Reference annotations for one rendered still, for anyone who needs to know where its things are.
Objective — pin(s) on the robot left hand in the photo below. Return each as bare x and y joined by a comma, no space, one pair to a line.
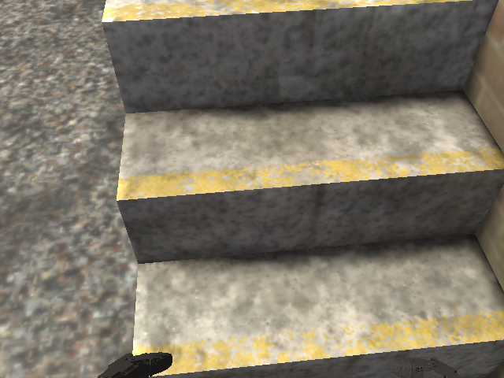
139,366

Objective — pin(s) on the robot right hand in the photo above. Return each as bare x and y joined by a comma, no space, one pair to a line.
421,368

